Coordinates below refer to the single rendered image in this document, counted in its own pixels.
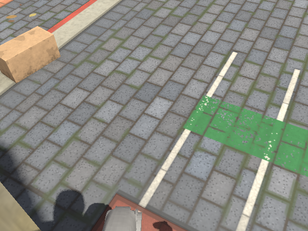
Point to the robot left thigh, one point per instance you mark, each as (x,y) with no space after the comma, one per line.
(122,218)

